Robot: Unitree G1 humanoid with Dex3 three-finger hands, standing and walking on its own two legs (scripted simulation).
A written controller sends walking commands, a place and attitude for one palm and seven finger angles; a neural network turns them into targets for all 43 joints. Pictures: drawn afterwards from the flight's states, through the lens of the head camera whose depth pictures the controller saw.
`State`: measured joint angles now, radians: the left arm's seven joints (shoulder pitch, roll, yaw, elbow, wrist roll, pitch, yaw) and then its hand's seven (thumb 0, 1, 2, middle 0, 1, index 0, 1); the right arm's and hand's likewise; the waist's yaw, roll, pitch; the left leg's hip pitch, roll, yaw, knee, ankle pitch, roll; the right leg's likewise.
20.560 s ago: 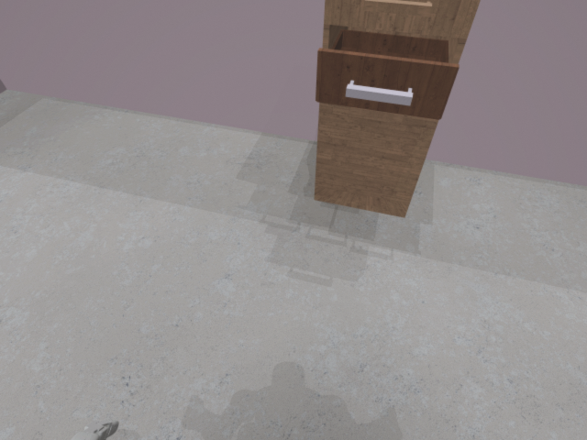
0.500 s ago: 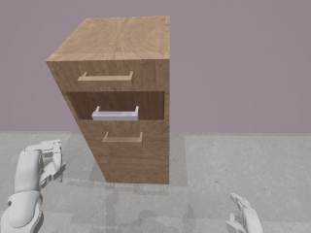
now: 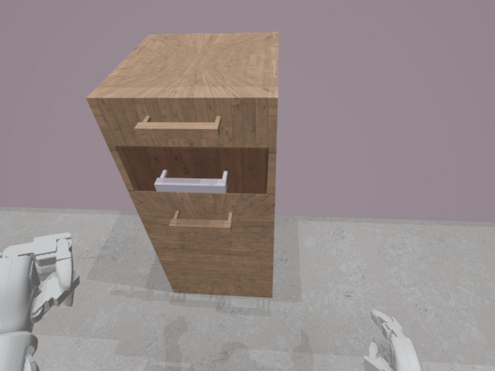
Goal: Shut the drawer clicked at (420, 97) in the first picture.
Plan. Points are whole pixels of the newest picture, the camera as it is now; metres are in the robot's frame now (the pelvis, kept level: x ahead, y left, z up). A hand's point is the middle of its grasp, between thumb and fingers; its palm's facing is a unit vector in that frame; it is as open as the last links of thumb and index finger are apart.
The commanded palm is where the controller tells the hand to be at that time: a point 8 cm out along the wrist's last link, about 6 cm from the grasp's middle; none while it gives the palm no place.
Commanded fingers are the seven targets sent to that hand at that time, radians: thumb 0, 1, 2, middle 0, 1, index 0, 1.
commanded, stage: step back with the hand held close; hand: left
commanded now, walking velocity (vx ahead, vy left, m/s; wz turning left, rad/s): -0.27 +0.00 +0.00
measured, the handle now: (193, 179) +0.58 +0.23 -0.05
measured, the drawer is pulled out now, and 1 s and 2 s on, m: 0.00 0.00 0.00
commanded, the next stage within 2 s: stop stepping back and stand still in 1.14 s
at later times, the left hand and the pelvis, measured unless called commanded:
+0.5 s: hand (38, 300) +0.15 +0.27 +0.15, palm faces +0.30 -0.80 -0.51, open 3.2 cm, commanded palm +0.09 +0.31 +0.17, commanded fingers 0.00 0.90 0.90 -1.40 -1.60 -1.40 -1.60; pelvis -0.05 +0.03 -0.01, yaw -1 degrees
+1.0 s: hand out of the picture +0.07 +0.28 +0.16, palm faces +0.35 -0.79 -0.49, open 3.2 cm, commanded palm +0.00 +0.32 +0.17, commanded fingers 0.00 0.90 0.90 -1.40 -1.60 -1.40 -1.60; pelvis -0.12 +0.04 -0.01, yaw +2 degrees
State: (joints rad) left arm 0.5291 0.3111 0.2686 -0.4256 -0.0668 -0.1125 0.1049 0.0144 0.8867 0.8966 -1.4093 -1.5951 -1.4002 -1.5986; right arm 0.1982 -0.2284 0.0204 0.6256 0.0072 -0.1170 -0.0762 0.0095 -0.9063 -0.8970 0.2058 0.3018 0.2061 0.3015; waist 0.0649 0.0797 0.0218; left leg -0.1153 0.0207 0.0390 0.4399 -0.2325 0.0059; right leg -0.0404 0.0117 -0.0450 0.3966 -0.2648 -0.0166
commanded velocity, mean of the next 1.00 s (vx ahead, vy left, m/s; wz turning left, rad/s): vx -0.30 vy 0.00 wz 0.02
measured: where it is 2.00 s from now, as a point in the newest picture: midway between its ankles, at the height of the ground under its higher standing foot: outside the picture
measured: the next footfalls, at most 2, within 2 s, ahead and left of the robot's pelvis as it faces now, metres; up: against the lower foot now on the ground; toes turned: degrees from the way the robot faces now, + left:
right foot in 1.08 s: -0.19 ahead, -0.09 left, +0.00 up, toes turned +2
right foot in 1.62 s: -0.20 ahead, -0.02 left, +0.00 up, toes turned -3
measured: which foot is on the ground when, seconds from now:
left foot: down 0.00-1.00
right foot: down 0.00-0.88, up 0.90-1.00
